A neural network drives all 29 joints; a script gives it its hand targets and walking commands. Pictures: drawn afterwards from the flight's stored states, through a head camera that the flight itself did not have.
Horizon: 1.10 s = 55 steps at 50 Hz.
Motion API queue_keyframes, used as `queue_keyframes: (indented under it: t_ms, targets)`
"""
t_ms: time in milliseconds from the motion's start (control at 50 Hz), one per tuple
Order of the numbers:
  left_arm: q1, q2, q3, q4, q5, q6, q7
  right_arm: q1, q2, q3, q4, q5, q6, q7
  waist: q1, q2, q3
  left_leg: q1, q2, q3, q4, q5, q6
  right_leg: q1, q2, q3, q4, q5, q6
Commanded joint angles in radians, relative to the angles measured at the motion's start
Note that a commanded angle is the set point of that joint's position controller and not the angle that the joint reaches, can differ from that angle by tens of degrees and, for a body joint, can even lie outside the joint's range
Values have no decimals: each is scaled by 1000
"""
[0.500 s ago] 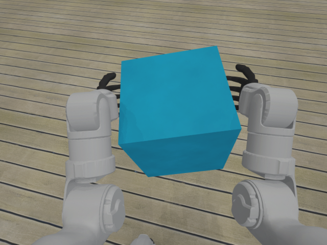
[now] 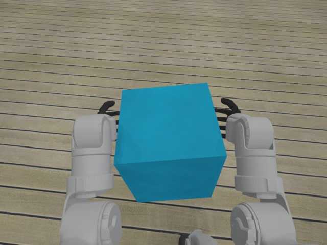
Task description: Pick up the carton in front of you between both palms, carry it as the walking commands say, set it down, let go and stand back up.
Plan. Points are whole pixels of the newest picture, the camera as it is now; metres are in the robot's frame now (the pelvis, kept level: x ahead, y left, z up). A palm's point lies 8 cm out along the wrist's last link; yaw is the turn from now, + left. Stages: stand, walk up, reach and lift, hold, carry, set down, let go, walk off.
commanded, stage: carry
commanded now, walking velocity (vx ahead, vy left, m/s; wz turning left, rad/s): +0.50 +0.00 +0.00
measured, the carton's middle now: (169, 147) +0.38 -0.02 +0.02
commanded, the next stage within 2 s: none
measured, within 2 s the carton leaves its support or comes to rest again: neither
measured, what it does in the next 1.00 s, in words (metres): walks ahead: right foot, then left foot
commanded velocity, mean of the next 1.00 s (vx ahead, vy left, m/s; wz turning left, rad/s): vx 0.01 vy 0.00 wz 0.00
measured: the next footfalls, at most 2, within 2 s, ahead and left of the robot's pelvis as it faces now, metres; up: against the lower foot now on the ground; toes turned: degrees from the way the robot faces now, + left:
right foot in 0.08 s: +0.24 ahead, -0.08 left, +0.00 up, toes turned -1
left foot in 0.48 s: +0.31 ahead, +0.10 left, +0.00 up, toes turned -13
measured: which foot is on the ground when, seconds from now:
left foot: down 0.00-0.08, up 0.10-0.46, down 0.48-1.00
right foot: up 0.00-0.06, down 0.08-1.00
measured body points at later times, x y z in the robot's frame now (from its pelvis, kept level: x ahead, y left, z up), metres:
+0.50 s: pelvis +0.22 +0.00 +0.00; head +0.26 -0.01 +0.45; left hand +0.60 +0.14 +0.13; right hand +0.60 -0.15 +0.13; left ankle +0.28 +0.10 -0.73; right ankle +0.20 -0.08 -0.73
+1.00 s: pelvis +0.25 +0.00 +0.00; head +0.23 +0.00 +0.45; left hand +0.62 +0.14 +0.13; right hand +0.61 -0.16 +0.12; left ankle +0.28 +0.10 -0.73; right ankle +0.20 -0.08 -0.73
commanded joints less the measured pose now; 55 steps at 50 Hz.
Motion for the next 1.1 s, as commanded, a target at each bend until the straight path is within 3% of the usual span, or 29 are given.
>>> queue_keyframes:
  t_ms: [0, 20, 40, 60, 80, 100, 120, 140, 160, 200, 240, 320, 380, 420, 460, 480, 500, 520, 540, 560, 600, 640, 680, 760, 900, 1080]
  targets:
    - [-714, -1162, -570, -89, -436, -83, -262, -770, 1161, 639, -72, 526, -11, 312, -9, 186, -453, 302, 183, -70, 68, 1068, 50, 222, 85, -93, -199, 112, -40]
    - [-679, -1150, -571, -75, -430, -88, -265, -755, 1158, 650, -67, 526, -16, 310, 34, 183, -499, 267, 176, -25, 174, 1091, 15, 395, 93, -105, -269, 155, -52]
    - [-648, -1136, -568, -64, -423, -94, -271, -735, 1156, 661, -54, 529, -21, 311, 76, 137, -545, 164, 149, 14, 320, 961, -19, 603, 52, -83, -312, 236, -61]
    - [-607, -1125, -550, -46, -421, -97, -281, -726, 1146, 665, -41, 527, -27, 312, 88, 28, -608, -36, 123, 17, 471, 537, -47, 843, -144, 114, -217, 571, -69]
    - [-603, -1091, -543, -20, -397, -105, -282, -701, 1179, 663, -14, 517, -28, 313, 72, -210, -711, -359, -7, -25, 711, -120, -87, 1165, -387, 458, -121, 971, -241]
    - [-546, -1092, -535, 12, -403, -110, -286, -687, 1162, 653, -6, 512, -29, 310, 103, -236, -752, -497, -34, -74, 890, -211, -91, 1229, -414, 547, -169, 861, -320]
    - [-545, -1113, -543, -22, -417, -119, -293, -710, 1163, 661, -36, 517, -36, 306, 106, -173, -720, -534, 10, -95, 886, -168, -82, 1164, -355, 474, -203, 721, -284]
    - [-596, -1142, -555, -72, -441, -124, -302, -754, 1177, 673, -77, 529, -45, 300, 90, -87, -649, -550, 40, -95, 810, -110, -76, 1078, -306, 396, -231, 679, -228]
    - [-652, -1164, -573, -126, -468, -127, -308, -773, 1184, 672, -111, 538, -51, 292, 84, -46, -605, -526, 65, -95, 718, -59, -75, 1002, -284, 342, -252, 673, -195]
    - [-711, -1191, -606, -186, -505, -132, -313, -750, 1194, 684, -143, 533, -59, 273, 70, -46, -592, -409, 73, -70, 534, -32, -89, 902, -242, 236, -274, 704, -139]
    - [-714, -1181, -629, -223, -519, -131, -316, -694, 1183, 687, -151, 506, -63, 252, 66, -74, -601, -346, 42, -29, 400, -30, -101, 867, -222, 172, -276, 767, -135]
    - [-682, -1134, -657, -263, -523, -116, -322, -643, 1137, 714, -183, 470, -59, 223, 74, -135, -628, -323, 20, 5, 278, 120, -96, 899, -210, 101, -238, 916, -132]
    - [-641, -1090, -661, -233, -501, -100, -323, -635, 1108, 729, -172, 461, -42, 226, 84, -126, -603, -294, 19, 11, 191, 188, -89, 882, -193, 69, -218, 856, -130]
    - [-615, -1074, -659, -184, -483, -93, -326, -627, 1098, 726, -135, 462, -29, 241, 83, -107, -572, -230, 20, 28, 43, 299, -86, 853, -161, 41, -173, 756, -116]
    - [-600, -1077, -652, -120, -469, -89, -329, -618, 1094, 702, -85, 462, -20, 264, 59, -78, -545, -34, 84, -11, -130, 560, -66, 710, -128, 37, -114, 537, -67]
    - [-589, -1074, -642, -83, -463, -89, -330, -613, 1089, 683, -54, 465, -17, 276, 55, -9, -563, 148, 209, -112, -55, 941, -22, 534, -115, 44, -68, 267, -35]
    - [-593, -1099, -631, -55, -457, -86, -332, -622, 1066, 665, -19, 452, -19, 284, 64, 119, -601, 320, 311, -177, 74, 1288, 63, 397, -71, 47, -86, -12, 2]
    - [-599, -1100, -620, -37, -457, -86, -335, -603, 1081, 652, 18, 452, -23, 293, 59, 189, -607, 342, 340, -209, 70, 1287, 95, 358, -52, 48, -123, -185, 18]
    - [-618, -1119, -617, -25, -466, -87, -340, -613, 1088, 634, 25, 454, -28, 300, 61, 208, -590, 295, 327, -198, 47, 1195, 86, 393, -49, 47, -161, -225, 25]
    - [-646, -1139, -613, -24, -481, -91, -344, -638, 1096, 622, 22, 457, -31, 304, 63, 176, -572, 239, 300, -171, 39, 1103, 69, 451, -48, 47, -216, -196, 25]
    - [-696, -1161, -598, -25, -506, -99, -346, -694, 1098, 605, -9, 466, -38, 303, 59, 119, -553, 133, 245, -115, 51, 945, 28, 552, -71, 63, -195, 10, 15]
    - [-698, -1167, -571, -2, -513, -100, -343, -736, 1095, 592, -29, 473, -42, 293, 59, 55, -553, 67, 207, -84, 78, 820, 17, 594, -103, 85, -158, 222, 3]
    - [-668, -1171, -539, 37, -505, -96, -341, -731, 1086, 573, -18, 467, -39, 283, 61, 31, -550, 50, 192, -75, 94, 785, 18, 596, -112, 88, -141, 293, 1]
    - [-646, -1158, -490, 82, -483, -99, -341, -727, 1089, 547, 22, 462, -35, 278, 63, 8, -539, 36, 193, -81, 115, 774, 24, 581, -104, 85, -128, 264, 3]
    - [-678, -1151, -469, 73, -473, -104, -332, -778, 1110, 539, 25, 485, -38, 281, 62, 7, -502, -14, 177, -71, 110, 600, 7, 576, -114, 97, -141, 244, -14]
    - [-681, -1148, -469, 68, -473, -97, -327, -773, 1106, 523, 32, 487, -32, 281, 62, 19, -485, -13, 180, -71, 85, 531, 0, 551, -111, 105, -168, 154, -25]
